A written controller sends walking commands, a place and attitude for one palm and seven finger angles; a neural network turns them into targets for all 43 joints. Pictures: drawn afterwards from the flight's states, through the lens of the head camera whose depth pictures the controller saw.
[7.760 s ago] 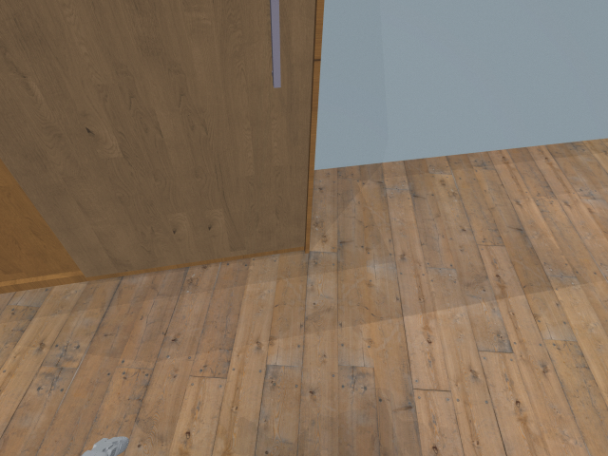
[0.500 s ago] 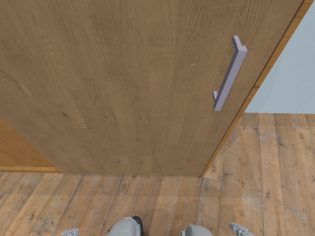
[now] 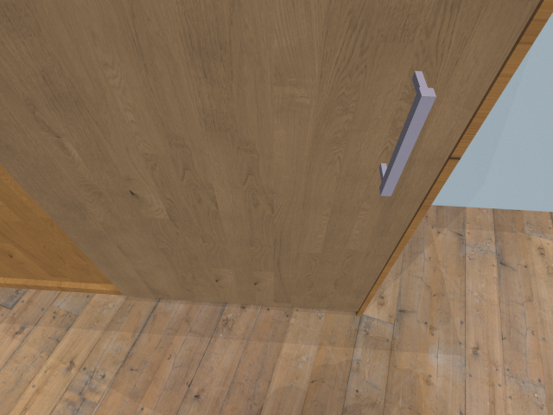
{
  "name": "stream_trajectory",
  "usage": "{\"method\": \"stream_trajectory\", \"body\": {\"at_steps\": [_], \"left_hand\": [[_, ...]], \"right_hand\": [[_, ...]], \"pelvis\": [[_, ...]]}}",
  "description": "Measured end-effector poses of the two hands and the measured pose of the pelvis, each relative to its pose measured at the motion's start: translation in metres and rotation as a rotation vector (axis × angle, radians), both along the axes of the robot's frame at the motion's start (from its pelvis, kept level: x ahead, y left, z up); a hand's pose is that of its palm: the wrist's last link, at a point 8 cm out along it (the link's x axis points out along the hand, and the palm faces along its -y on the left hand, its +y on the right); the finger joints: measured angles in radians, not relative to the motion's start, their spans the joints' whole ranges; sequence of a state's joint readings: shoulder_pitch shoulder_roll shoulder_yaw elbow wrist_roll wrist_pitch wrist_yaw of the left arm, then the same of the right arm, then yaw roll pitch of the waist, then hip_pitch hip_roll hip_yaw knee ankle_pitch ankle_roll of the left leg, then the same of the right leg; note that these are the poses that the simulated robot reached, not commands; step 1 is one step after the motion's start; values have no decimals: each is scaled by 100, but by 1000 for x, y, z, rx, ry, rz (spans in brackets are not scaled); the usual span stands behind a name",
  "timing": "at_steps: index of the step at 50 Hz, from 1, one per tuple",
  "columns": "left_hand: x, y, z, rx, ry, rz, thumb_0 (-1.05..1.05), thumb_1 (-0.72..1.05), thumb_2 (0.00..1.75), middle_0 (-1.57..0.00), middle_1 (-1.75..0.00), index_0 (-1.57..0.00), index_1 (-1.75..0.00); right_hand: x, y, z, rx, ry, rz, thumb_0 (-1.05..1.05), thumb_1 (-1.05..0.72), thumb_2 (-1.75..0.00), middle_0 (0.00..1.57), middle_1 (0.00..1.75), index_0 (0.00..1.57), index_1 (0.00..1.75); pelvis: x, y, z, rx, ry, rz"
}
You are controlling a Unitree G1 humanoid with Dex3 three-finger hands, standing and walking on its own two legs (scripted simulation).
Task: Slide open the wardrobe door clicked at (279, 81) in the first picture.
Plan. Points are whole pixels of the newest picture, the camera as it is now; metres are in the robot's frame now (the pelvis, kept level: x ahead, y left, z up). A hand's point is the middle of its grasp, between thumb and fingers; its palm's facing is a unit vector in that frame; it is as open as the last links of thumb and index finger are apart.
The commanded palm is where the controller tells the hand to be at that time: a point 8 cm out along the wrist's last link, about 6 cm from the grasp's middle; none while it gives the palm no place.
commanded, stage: come to a stop and stand still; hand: right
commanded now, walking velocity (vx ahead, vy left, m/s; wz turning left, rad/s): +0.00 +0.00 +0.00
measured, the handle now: (400, 140) +0.50 -0.15 +0.12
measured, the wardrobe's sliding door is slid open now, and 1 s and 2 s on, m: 0.00 0.00 0.00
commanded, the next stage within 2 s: look again from close up in 0.58 s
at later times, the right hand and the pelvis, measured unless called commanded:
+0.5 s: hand out of the picture +0.03 -0.15 -0.16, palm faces +0.01 +0.97 -0.26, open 7.3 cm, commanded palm none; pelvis +0.00 +0.03 +0.00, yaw +0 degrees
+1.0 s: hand out of the picture -0.02 -0.14 -0.17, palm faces +0.03 +0.98 -0.20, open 7.3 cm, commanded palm none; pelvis -0.01 +0.03 +0.00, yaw -1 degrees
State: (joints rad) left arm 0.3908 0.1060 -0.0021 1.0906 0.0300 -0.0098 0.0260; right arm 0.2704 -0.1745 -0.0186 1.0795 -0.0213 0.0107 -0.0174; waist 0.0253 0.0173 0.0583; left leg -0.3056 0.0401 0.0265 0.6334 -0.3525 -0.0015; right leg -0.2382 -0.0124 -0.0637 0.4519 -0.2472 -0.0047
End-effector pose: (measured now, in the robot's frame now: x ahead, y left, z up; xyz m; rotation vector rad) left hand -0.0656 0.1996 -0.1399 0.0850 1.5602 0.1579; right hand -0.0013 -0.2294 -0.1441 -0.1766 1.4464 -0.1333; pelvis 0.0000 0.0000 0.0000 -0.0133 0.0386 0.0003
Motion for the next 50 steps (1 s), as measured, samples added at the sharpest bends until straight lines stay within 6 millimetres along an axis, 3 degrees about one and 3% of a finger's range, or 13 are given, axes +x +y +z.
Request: {"method": "stream_trajectory", "body": {"at_steps": [2, 5, 14, 19, 27, 36, 50], "left_hand": [[-3, 10, -14, -9, 7, 12, 1, 90, 90, -21, -30, -20, -30], [5, 17, -24, -16, -34, 25, 1, 91, 90, -20, -30, -20, -30], [60, 26, -30, -33, -206, -26, 1, 91, 90, -20, -29, -19, -30], [70, 41, -28, -18, -225, -47, 2, 93, 90, -20, -29, -19, -30], [62, 56, -21, 0, -198, -63, 1, 92, 90, -20, -29, -19, -30], [45, 59, -15, 12, -140, -71, 1, 91, 90, -20, -29, -19, -30], [40, 40, -13, -4, -141, -68, 1, 91, 90, -20, -29, -19, -30]], "right_hand": [[9, 10, -8, -11, -35, 29, 1, -91, -90, 20, 30, 20, 30], [17, 15, -4, -34, -42, 59, 2, -95, -90, 20, 30, 20, 30], [45, 22, 8, -64, -182, 28, 2, -95, -90, 20, 30, 21, 30], [42, 27, 14, -71, -199, 19, 1, -94, -90, 20, 30, 21, 30], [12, 36, 13, -54, -129, -3, 0, -92, -90, 20, 30, 20, 30], [-19, 46, 7, -17, -57, -34, 0, -91, -90, 20, 30, 20, 30], [-22, 39, 5, -5, -60, -35, 0, -91, -90, 20, 30, 20, 30]], "pelvis": [[-2, 5, -11, -11, 3, 22], [-1, 8, -13, 12, -27, 6], [6, 22, -9, 1, -68, 0], [3, 28, -7, -6, -75, -2], [-3, 35, -3, -7, -71, -5], [-8, 37, -1, -1, -72, -10], [-14, 29, 0, 2, -69, -9]]}}
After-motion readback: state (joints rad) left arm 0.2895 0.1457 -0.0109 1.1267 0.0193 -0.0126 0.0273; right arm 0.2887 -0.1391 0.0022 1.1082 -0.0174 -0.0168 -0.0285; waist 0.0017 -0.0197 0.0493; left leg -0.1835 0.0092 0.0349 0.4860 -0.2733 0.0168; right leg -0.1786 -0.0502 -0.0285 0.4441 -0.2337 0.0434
